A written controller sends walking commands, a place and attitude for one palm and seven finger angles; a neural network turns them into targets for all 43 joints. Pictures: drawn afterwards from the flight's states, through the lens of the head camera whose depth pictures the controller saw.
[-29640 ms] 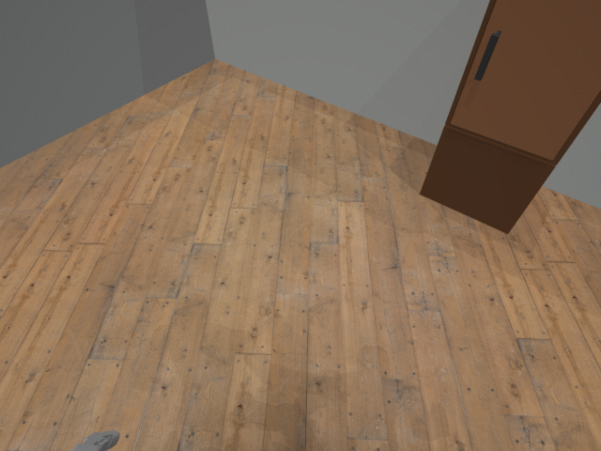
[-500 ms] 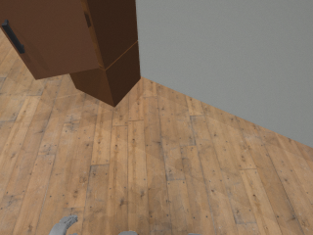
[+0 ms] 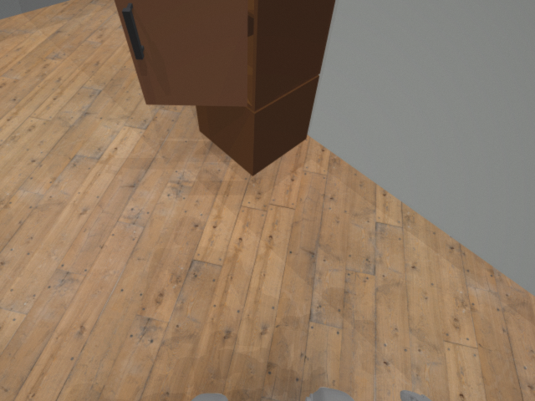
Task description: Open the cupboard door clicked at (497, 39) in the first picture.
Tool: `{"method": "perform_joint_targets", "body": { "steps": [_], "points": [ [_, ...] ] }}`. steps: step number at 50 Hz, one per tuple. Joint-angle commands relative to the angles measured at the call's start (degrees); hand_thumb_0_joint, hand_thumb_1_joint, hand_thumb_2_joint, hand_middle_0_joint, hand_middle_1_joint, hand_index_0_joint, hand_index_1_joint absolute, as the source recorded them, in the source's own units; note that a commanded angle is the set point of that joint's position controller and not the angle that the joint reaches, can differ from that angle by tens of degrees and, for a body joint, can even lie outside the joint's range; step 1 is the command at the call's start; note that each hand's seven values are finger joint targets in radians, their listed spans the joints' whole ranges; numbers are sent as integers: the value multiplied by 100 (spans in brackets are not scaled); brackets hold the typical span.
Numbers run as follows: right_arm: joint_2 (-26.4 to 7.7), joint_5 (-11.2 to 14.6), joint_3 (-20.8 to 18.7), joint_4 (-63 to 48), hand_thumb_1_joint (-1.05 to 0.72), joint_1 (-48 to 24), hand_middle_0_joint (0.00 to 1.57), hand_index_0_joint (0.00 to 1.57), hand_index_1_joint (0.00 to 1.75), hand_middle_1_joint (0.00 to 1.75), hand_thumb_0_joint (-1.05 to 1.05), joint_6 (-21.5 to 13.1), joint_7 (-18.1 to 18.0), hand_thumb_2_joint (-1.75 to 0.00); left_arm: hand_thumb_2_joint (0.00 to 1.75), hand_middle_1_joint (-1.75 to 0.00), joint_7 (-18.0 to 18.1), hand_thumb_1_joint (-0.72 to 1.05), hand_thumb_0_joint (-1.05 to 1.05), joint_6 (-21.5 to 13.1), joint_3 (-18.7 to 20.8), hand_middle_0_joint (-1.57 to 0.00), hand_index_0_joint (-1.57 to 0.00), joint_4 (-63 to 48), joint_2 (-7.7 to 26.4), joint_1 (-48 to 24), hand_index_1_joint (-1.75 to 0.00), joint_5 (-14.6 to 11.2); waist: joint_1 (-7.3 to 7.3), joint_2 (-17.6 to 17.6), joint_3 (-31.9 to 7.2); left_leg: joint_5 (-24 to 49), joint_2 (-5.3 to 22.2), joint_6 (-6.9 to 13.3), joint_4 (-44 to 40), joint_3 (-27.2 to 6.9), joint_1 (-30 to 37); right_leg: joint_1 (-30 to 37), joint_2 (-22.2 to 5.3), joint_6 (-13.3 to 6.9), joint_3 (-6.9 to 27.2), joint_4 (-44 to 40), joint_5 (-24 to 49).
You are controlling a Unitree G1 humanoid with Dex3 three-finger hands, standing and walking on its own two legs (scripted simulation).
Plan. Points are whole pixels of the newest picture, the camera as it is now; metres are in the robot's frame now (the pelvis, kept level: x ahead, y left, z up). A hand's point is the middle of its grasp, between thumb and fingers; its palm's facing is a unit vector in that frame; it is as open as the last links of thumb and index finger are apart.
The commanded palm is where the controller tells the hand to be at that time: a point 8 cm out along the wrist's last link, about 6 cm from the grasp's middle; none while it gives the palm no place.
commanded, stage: turn to face it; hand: left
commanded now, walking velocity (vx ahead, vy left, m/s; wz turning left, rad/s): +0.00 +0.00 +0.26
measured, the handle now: (135, 31) +1.05 +0.47 -0.06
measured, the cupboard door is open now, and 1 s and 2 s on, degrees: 48 48 48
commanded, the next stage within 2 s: take the last steps up to it in 0.02 s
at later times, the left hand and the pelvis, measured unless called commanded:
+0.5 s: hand out of the picture -0.02 +0.21 -0.18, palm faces +0.25 -0.95 -0.18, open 7.4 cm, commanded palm none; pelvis +0.05 +0.03 -0.01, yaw +11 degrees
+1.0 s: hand (139, 297) +0.29 +0.26 -0.15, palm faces +0.18 -0.96 -0.21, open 7.4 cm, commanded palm none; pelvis +0.21 +0.06 -0.01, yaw +12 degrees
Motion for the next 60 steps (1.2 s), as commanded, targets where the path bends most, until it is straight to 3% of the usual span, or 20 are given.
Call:
{"method": "perform_joint_targets", "body": {
  "steps": [1, 4, 6, 8, 12, 18, 22, 23, 24, 25, 26, 30, 41, 43, 44, 46, 47, 49, 52, 60],
  "points": [
    [-1151, -24, -307, -215, -90, 170, 20, 20, 30, 30, 0, -79, -101, -90, 90, -30, -12, 90, 0, -189, 71, -20, -20, -364, 241, 109, -30, -18, -115, 1115, -954, 1510, 1258, 778, -1154, -1336, 482, 569, 179, -48, -56, -1046, 238],
    [-1019, 44, -298, -195, -90, 10, 20, 20, 30, 30, 0, -57, -72, -90, 90, -30, 25, 90, 0, -283, 93, -20, -20, -178, 316, 590, -30, -20, 135, 745, -957, 954, 912, 452, -733, -1166, -46, 1664, 206, -85, -90, -2712, 1385],
    [-475, 115, -214, -256, -90, 128, 20, 20, 30, 30, 0, -54, -5, -90, 90, -30, 89, 90, 0, -377, 191, -20, -20, -156, 960, 590, -30, 68, 101, -1102, -782, -870, -185, -214, 589, -141, -983, 2014, -1466, -751, 1774, -3925, 1422],
    [-583, 44, -280, -381, -90, -171, 20, 20, 30, 30, 0, 24, 45, -90, 90, -30, 93, 90, 0, -423, 242, -20, -20, -262, 1035, 602, -30, 86, 270, -1242, -600, -1879, -180, -243, 2450, -141, -1239, 1503, -2126, -1356, 2337, -4246, 1300],
    [-517, 45, -267, -185, -90, -291, 20, 20, 30, 30, 0, -21, 171, -90, 90, -30, 49, 90, 0, -565, 188, -20, -20, -162, 711, 620, -30, 53, 201, -934, -302, -937, 155, -347, 2890, -49, -1720, 1990, -1619, -1058, 1067, -4036, 2160],
    [-285, 72, -187, -281, -90, -735, 20, 20, 30, 30, 0, -123, 300, -90, 90, -30, 9, 90, 0, -655, 264, -20, -20, 245, 873, 1172, -30, 92, 450, -908, -362, -872, 152, -365, 1231, 430, -1321, 2416, -1826, -1011, 661, -3990, 2281],
    [-331, 47, -155, -31, -90, 116, 20, 20, 30, 30, 0, -241, 269, -90, 90, -30, -32, 90, 0, -608, 310, -20, -20, 270, 949, 745, -30, 62, -39, -772, -480, -107, -159, -244, -388, 928, 631, 1290, -1474, -629, -11, -3334, 1923],
    [-639, 33, -230, 134, -90, 718, 20, 20, 30, 30, 0, -272, 210, -90, 90, -30, -71, 90, 0, -589, 282, -20, -20, 220, 823, 624, -30, 50, -321, -58, -674, -249, -50, -118, -689, 715, 1723, 572, -1200, -445, -274, -2409, 1736],
    [-1270, -49, -405, 297, -90, 1517, 20, 20, 30, 30, 0, -309, 121, -90, 90, -30, -123, 90, 0, -540, 217, -20, -20, 44, 406, 582, -30, 7, -674, 1656, -1025, -704, 1358, 449, -1051, -1242, 2669, -714, -430, -127, -891, -714, 417],
    [-1577, -62, -446, 426, -90, 2247, 20, 20, 30, 30, 0, -282, 11, -90, 90, -30, -112, 90, 0, -529, 115, -20, -20, -291, 248, 1, -30, 29, -939, 1942, -987, -765, 2158, 1058, -1794, -2436, 2614, -1550, -22, -103, -608, 713, -833],
    [-1494, -56, -404, 448, -90, 2055, 20, 20, 30, 30, 0, -289, -30, -90, 90, -30, -88, 90, 0, -548, 94, -20, -20, -339, 200, -268, -30, 41, -816, 1363, -802, -1192, 2285, 1300, -1888, -2567, 2119, -1804, -222, -279, -83, 1423, -655],
    [-741, -29, -159, 234, -90, 1045, 20, 20, 30, 30, 0, -464, -93, -90, 90, -30, -174, 90, 0, -471, 55, -20, -20, 94, 73, 183, -30, 84, -121, 869, -307, -468, 1541, 913, -2137, -1198, 854, -1198, -490, -288, 53, 1156, 765],
    [-594, -21, -117, 850, -90, 1577, 20, 20, 30, 30, 0, -529, -62, -90, 90, -30, -192, 90, 0, -486, 7, -20, -20, -183, -26, -547, -30, 61, -101, 490, -11, 747, 1375, 930, -1935, -377, 896, 144, -50, -315, -345, -1602, 1380],
    [-531, -1, -89, 928, -90, 1558, 20, 20, 30, 30, 0, -518, -68, -90, 90, -30, -180, 90, 0, -534, 67, -20, -20, -37, 84, -74, -30, 68, 146, 265, -153, 930, 1068, 675, -1166, -137, 626, 1197, 129, -410, -419, -2337, 1654],
    [-427, 45, -67, 932, -90, 1542, 20, 20, 30, 30, 0, -546, -65, -90, 90, -30, -159, 90, 0, -594, 152, -20, -20, 134, 309, 588, -30, 78, 436, -31, -457, 967, 733, 464, -134, 102, 76, 2392, -103, -551, 12, -2675, 1726],
    [-329, 97, -89, 625, -90, 1477, 20, 20, 30, 30, 0, -561, -17, -90, 90, -30, -80, 90, 0, -645, 342, -20, -20, 457, 1161, 1885, -30, 13, 762, -1505, -1186, -2168, -168, -20, 2952, 584, -1793, 3924, -2480, -1735, 3121, -3979, 1679],
    [-489, 60, -159, 645, -90, 1140, 20, 20, 30, 30, 0, -514, -29, -90, 90, -30, -23, 90, 0, -655, 291, -20, -20, 389, 933, 1548, -30, -21, 664, -1053, -876, -1763, 187, -28, 3581, -30, -1946, 3148, -2384, -1715, 3164, -4195, 1015],
    [-266, 22, -152, 643, -90, 803, 20, 20, 30, 30, 0, -434, 13, -90, 90, -30, 39, 90, 0, -665, 145, -20, -20, 191, 339, 822, -30, -14, 292, -430, -148, -767, 627, -128, 3434, -181, -1924, 1923, -1968, -1463, 1968, -4370, 1239],
    [49, 3, -114, 769, -90, 1118, 20, 20, 30, 30, 0, -319, 91, -90, 90, -30, 9, 90, 0, -815, 90, -20, -20, 263, 131, 696, -30, 1, 4, -575, -386, -219, 651, -322, 2539, 181, -1299, 1532, -1459, -1214, 714, -4419, 2526],
    [36, 17, -156, 276, -90, 116, 20, 20, 30, 30, 0, -373, 259, -90, 90, -30, -39, 90, 0, -843, 137, -20, -20, 658, 438, 1005, -30, 37, 209, -604, -239, 279, 419, -343, 645, 568, -1013, 1773, -1384, -1140, 462, -4323, 2387]
  ]
}}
